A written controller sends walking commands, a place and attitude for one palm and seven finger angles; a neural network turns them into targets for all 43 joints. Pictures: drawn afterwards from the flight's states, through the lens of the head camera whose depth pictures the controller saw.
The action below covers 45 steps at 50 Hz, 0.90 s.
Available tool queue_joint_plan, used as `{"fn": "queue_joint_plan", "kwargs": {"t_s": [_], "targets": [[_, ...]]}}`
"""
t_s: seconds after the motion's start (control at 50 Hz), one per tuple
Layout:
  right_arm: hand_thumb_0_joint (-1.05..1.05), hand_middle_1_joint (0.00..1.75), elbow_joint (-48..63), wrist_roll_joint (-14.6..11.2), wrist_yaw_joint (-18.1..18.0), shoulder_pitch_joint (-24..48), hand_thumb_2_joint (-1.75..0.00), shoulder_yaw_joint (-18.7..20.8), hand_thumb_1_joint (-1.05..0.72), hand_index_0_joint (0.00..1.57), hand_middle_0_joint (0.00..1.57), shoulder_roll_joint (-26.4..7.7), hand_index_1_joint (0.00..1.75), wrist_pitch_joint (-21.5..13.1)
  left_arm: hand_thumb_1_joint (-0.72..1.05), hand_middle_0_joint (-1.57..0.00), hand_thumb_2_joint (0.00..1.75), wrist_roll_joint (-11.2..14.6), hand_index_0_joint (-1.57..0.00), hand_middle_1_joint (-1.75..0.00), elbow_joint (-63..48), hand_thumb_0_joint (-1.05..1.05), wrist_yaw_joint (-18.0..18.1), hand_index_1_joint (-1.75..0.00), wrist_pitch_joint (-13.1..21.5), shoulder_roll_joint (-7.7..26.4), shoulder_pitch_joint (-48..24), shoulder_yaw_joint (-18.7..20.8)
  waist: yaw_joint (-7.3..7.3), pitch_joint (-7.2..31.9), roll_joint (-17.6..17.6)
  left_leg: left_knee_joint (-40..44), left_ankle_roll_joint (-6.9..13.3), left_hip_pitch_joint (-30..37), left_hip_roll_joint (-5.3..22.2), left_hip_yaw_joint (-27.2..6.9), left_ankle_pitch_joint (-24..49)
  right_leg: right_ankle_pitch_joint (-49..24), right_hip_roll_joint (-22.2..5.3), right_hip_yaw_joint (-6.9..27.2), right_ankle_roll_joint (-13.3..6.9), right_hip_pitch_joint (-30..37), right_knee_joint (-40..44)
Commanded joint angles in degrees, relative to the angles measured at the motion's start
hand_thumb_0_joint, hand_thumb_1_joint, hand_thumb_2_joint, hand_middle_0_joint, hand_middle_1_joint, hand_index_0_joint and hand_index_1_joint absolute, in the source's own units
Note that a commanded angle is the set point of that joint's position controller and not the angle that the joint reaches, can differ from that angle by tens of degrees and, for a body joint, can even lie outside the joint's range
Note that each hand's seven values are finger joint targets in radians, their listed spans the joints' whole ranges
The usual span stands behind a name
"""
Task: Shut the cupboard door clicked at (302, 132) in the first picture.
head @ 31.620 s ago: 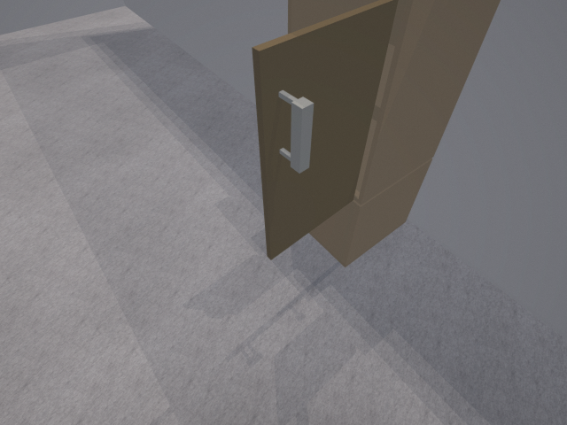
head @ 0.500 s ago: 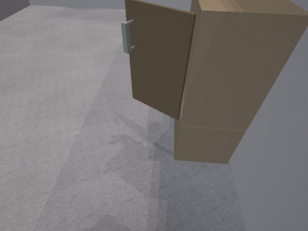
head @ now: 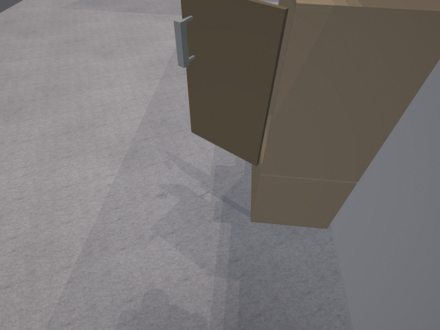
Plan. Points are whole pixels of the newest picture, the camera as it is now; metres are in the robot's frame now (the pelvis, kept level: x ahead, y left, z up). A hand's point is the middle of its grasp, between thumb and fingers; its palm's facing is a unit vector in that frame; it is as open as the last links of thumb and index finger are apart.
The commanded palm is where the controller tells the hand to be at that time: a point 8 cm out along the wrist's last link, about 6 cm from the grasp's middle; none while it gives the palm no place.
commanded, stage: look to check the result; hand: left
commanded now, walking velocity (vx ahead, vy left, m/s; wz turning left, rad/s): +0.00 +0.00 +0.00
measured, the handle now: (186, 41) +0.93 +0.17 +0.09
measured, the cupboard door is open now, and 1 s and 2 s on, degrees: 59 59 59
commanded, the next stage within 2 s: walk to a spot facing it in 0.20 s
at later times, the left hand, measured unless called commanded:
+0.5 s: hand out of the picture +0.01 +0.18 -0.18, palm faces +0.10 -0.97 -0.21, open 7.4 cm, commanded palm none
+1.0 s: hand out of the picture +0.03 +0.23 -0.16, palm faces +0.34 -0.90 -0.27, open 7.4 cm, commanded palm none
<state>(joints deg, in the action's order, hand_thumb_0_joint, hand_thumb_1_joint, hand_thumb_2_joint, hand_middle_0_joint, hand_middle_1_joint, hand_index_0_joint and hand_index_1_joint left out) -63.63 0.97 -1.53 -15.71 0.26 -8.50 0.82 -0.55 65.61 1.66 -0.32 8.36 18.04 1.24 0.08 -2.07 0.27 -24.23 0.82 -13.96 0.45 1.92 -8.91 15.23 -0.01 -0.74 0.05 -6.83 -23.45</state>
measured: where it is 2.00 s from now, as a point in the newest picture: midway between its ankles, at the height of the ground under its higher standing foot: outside the picture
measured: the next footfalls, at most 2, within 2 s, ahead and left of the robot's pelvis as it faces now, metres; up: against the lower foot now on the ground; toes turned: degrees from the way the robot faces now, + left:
right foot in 1.06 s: +0.07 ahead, -0.15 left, +0.00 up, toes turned +25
left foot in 1.36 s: -0.03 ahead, +0.11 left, +0.00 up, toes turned +39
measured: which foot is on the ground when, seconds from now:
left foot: down 0.00-1.00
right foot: down 0.00-0.64, up 0.66-1.00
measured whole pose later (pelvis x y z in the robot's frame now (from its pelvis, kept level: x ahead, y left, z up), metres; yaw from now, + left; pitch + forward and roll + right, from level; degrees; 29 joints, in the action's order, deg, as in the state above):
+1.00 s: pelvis -0.01 -0.01 +0.00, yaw +20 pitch +3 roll -2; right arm -53.6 2.3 0.3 -12.9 3.8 -13.5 3.7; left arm -1.0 50.3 0.9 -2.5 14.2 7.5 4.5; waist 2.2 -3.9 1.9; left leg -24.5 1.4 -21.9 -4.5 -10.7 -4.6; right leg 24.1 0.6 1.5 2.0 -19.3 -41.4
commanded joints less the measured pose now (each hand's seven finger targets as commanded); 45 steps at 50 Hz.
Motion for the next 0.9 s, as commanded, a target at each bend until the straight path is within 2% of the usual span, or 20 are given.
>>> {"fn": "queue_joint_plan", "kwargs": {"t_s": [0.0, 0.3, 0.34, 0.36, 0.42, 0.44, 0.48, 0.52, 0.54, 0.56, 0.58, 0.6, 0.62, 0.64, 0.66, 0.68, 0.7, 0.74, 0.8, 0.88], "targets": [[0.00, 0.30, 1.47, -0.23, -0.55, -2.73, -0.90, 1.05, -0.90, 0.20, 0.20, -6.46, 0.30, -0.93, 0.90, -0.20, 0.90, -0.15, -0.20, -0.30, -1.33, 0.00, 0.52, -0.30, 0.90, 6.22, 3.94, 0.62, 0.43, -2.31, 0.11, 4.47, 0.48, 4.50, 4.94, -5.54, 2.81, -2.76, -5.07, 4.04, -2.09, -6.26, 6.24], [0.00, 0.30, 1.63, -0.18, -0.48, -0.19, -0.90, 1.20, -0.90, 0.20, 0.20, -8.31, 0.30, -1.09, 0.90, -0.20, 0.90, -0.17, -0.20, -0.30, -1.67, 0.00, 0.28, -0.30, 1.05, 8.17, 1.62, 0.81, 0.34, -2.23, 0.19, 5.03, 0.36, 5.09, 5.06, -5.59, 3.51, -4.12, -5.35, 4.23, -2.15, -4.57, 7.17], [0.00, 0.30, 1.83, -0.19, -0.33, -0.63, -0.90, 0.81, -0.90, 0.20, 0.20, -6.64, 0.30, -0.80, 0.90, -0.20, 0.90, -0.06, -0.20, -0.30, -1.86, 0.00, 0.50, -0.30, 0.66, 7.05, 2.32, 0.90, 0.18, -1.46, 0.06, 3.59, 0.24, 3.77, 4.76, -5.89, 6.14, -5.79, -5.90, 3.03, -1.69, -3.24, 5.20], [0.00, 0.30, 2.37, -0.32, -0.28, -0.63, -0.90, 0.95, -0.90, 0.20, 0.20, -6.96, 0.30, -0.59, 0.90, -0.20, 0.90, -0.09, -0.20, -0.30, -2.32, 0.00, 0.60, -0.30, 0.49, 7.75, 2.74, 1.26, -0.11, -1.74, -0.41, 2.34, 0.32, 2.69, 4.47, -5.93, 7.27, -6.58, -6.34, 2.19, -1.69, -2.96, 4.08], [0.00, 0.30, 3.91, -0.10, -0.03, 0.32, -0.90, 1.67, -0.90, 0.20, 0.20, -7.53, 0.30, 0.06, 0.90, -0.20, 0.90, -0.15, -0.20, -0.30, -4.04, 0.00, 0.73, -0.30, -0.03, 9.25, 2.16, 2.65, -0.33, -1.68, -0.79, -1.39, 0.22, -1.58, 3.37, -6.44, 7.14, -6.92, -8.34, 1.53, -2.65, -2.14, 1.42], [0.00, 0.30, 4.59, -0.08, 0.10, 0.43, -0.90, 1.93, -0.90, 0.20, 0.20, -7.51, 0.30, 0.24, 0.90, -0.20, 0.90, -0.25, -0.20, -0.30, -4.76, 0.00, 0.74, -0.30, -0.11, 9.82, 2.00, 3.13, -0.35, -0.95, -1.94, -3.12, 0.14, -2.84, 2.85, -6.23, 6.94, -6.98, -9.43, 1.83, -3.32, -1.70, 1.07], [0.00, 0.30, 5.99, -0.02, 0.44, 0.89, -0.90, 2.43, -0.90, 0.20, 0.20, -7.23, 0.30, 0.71, 0.90, -0.20, 0.90, -0.48, -0.20, -0.30, -6.45, 0.00, 0.79, -0.30, -0.34, 11.49, 1.03, 3.96, -0.34, -1.02, -5.23, -9.42, -0.51, -5.30, 1.20, -4.21, 4.66, -7.01, -13.51, 3.34, -5.46, -2.25, 1.79], [0.00, 0.30, 7.50, 0.24, 0.79, 1.66, -0.90, 3.01, -0.90, 0.20, 0.20, -6.87, 0.30, 1.32, 0.90, -0.20, 0.90, -0.74, -0.20, -0.30, -8.55, 0.00, 0.86, -0.30, -0.38, 12.12, -1.24, 4.50, 0.10, -2.23, -8.61, -17.76, -1.21, -6.80, 0.77, -2.14, -5.03, -8.56, -18.08, 4.64, -8.36, -4.97, 2.83], [0.00, 0.30, 8.22, 0.28, 1.03, 1.71, -0.90, 3.29, -0.90, 0.20, 0.20, -6.94, 0.30, 1.50, 0.90, -0.20, 0.90, -0.92, -0.20, -0.30, -9.48, 0.00, 0.88, -0.30, -0.39, 12.50, -2.71, 4.69, 0.60, -3.00, -9.56, -19.84, -1.55, -7.32, 1.18, -1.39, -10.49, -10.89, -19.52, 3.83, -9.12, -5.98, 2.22], [0.00, 0.30, 8.88, 0.22, 1.37, 1.18, -0.90, 3.50, -0.90, 0.20, 0.20, -7.10, 0.30, 1.44, 0.90, -0.20, 0.90, -1.17, -0.20, -0.30, -10.29, 0.00, 0.99, -0.30, -0.50, 12.49, -3.88, 4.93, 1.07, -2.88, -9.42, -18.38, -1.56, -6.89, 2.22, -1.20, -11.67, -13.30, -19.86, 1.89, -8.82, -5.97, -0.01], [0.00, 0.30, 8.95, 0.15, 1.60, -0.12, -0.90, 3.53, -0.90, 0.20, 0.20, -7.54, 0.30, 1.11, 0.90, -0.20, 0.90, -1.14, -0.20, -0.30, -10.93, 0.00, 0.95, -0.30, -0.59, 12.85, -4.77, 5.15, 1.90, -2.76, -5.81, -12.24, -1.26, -3.89, 3.63, -2.47, -5.50, -14.38, -18.83, -0.70, -6.85, -7.11, -5.10], [0.00, 0.30, 8.84, 0.51, 1.57, -2.54, -0.90, 3.75, -0.90, 0.20, 0.20, -9.44, 0.30, 0.76, 0.90, -0.20, 0.90, -0.80, -0.20, -0.30, -11.66, 0.00, 0.74, -0.30, -0.89, 11.89, -3.65, 5.08, 2.28, -1.37, 3.74, -4.72, 0.99, -0.44, 6.68, -9.17, 9.45, -9.80, -13.32, -5.71, -2.80, -9.97, -14.17], [0.00, 0.30, 9.02, 1.28, 1.06, -4.51, -0.90, 4.19, -0.90, 0.20, 0.20, -13.24, 0.30, 0.46, 0.90, -0.20, 0.90, -0.14, -0.20, -0.30, -12.52, 0.00, 0.71, -0.30, -1.19, 9.50, -2.03, 4.69, 2.38, -0.30, 16.66, 2.33, 6.38, 2.45, 14.66, -25.99, 21.79, 8.38, -4.57, -8.24, 1.37, -15.48, -25.62], [0.00, 0.30, 7.95, 1.35, 0.30, -7.45, -0.90, 4.70, -0.90, 0.20, 0.20, -14.70, 0.30, 0.76, 0.90, -0.20, 0.90, -0.44, -0.20, -0.30, -13.48, 0.00, 1.02, -0.30, -1.85, 9.68, -4.64, 4.33, 4.22, 2.24, 18.36, 8.74, 7.36, 4.40, 17.37, -33.94, 17.20, 21.58, -1.74, -2.24, 1.20, -18.58, -35.77], [0.00, 0.30, 8.19, 1.08, 0.00, -7.22, -0.90, 4.72, -0.90, 0.20, 0.20, -15.10, 0.30, 0.73, 0.90, -0.20, 0.90, -0.58, -0.20, -0.30, -14.42, 0.00, 0.90, -0.30, -1.98, 10.36, -6.33, 4.37, 3.46, 2.52, 11.52, 9.46, 8.12, 3.95, 18.18, -34.67, 9.35, 18.79, -3.19, 2.09, 0.58, -21.04, -40.17], [0.00, 0.30, 9.23, 1.16, -0.13, -4.92, -0.90, 4.79, -0.90, 0.20, 0.20, -15.29, 0.30, 0.72, 0.90, -0.20, 0.90, -0.67, -0.20, -0.30, -14.49, 0.00, 0.58, -0.30, -1.66, 10.20, -6.58, 4.53, 2.49, 2.68, 7.33, 9.93, 8.57, 2.05, 17.09, -32.92, 0.64, 15.08, -3.61, 3.34, 0.95, -21.52, -41.54], [0.00, 0.30, 10.11, 1.17, -0.19, -2.63, -0.90, 4.63, -0.90, 0.20, 0.20, -14.64, 0.30, 0.56, 0.90, -0.20, 0.90, -0.79, -0.20, -0.30, -14.58, 0.00, 0.21, -0.30, -1.39, 9.99, -6.78, 4.66, 1.66, 1.81, 5.07, 10.45, 8.28, 0.15, 14.88, -30.08, -4.43, 11.11, -3.79, 3.60, 1.33, -21.55, -41.29], [0.00, 0.30, 11.02, 1.04, -0.10, -0.30, -0.90, 4.53, -0.90, 0.20, 0.20, -14.19, 0.30, 0.37, 0.90, -0.20, 0.90, -0.85, -0.20, -0.30, -14.92, 0.00, -0.27, -0.30, -1.19, 9.76, -6.62, 4.72, 0.97, 1.49, 5.77, 11.02, 7.29, -0.74, 11.99, -26.70, -6.49, 7.64, -3.51, 2.93, 2.04, -21.38, -38.63], [0.00, 0.30, 11.65, 1.05, 0.15, -0.12, -0.90, 5.06, -0.90, 0.20, 0.20, -14.71, 0.30, 0.54, 0.90, -0.20, 0.90, -0.85, -0.20, -0.30, -16.10, 0.00, -0.45, -0.30, -1.16, 9.60, -6.66, 4.50, 1.16, 4.03, 5.59, 10.60, 7.59, 1.61, 10.37, -26.47, -5.75, 8.26, -2.07, 2.18, 2.54, -20.17, -32.41], [0.00, 0.30, 12.57, 1.18, 0.63, 0.35, -0.90, 6.01, -0.90, 0.20, 0.20, -16.04, 0.30, 1.36, 0.90, -0.20, 0.90, -0.77, -0.20, -0.30, -17.69, 0.00, -0.34, -0.30, -1.37, 9.86, -7.04, 4.24, 1.75, 4.84, 8.55, 10.19, 7.50, 0.91, 9.21, -28.70, -8.09, 10.20, -0.02, 1.46, 2.60, -16.89, -24.61]]}}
